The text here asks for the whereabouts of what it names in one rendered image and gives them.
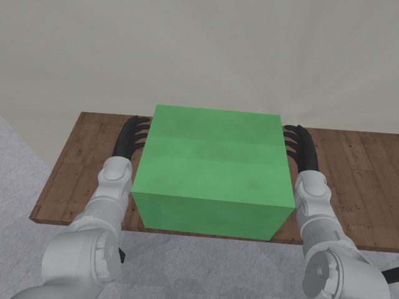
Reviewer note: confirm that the robot right upper arm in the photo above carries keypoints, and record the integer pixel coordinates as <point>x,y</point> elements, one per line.
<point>331,275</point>

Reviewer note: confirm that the left robot hand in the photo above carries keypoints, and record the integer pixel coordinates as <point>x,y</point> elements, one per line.
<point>125,146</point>

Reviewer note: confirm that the robot left upper arm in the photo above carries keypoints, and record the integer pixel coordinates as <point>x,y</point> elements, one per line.
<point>77,265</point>

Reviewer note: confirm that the robot left forearm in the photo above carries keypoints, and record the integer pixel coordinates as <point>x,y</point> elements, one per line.
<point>108,205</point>

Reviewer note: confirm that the table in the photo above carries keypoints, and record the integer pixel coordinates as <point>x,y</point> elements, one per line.
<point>361,169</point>

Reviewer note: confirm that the carton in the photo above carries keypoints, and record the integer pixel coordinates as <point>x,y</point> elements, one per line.
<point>214,172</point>

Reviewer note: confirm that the right robot hand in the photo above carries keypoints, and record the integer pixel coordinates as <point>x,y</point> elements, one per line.
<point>305,156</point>

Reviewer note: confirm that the robot right forearm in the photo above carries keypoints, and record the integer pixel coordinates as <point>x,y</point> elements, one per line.
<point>318,224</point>

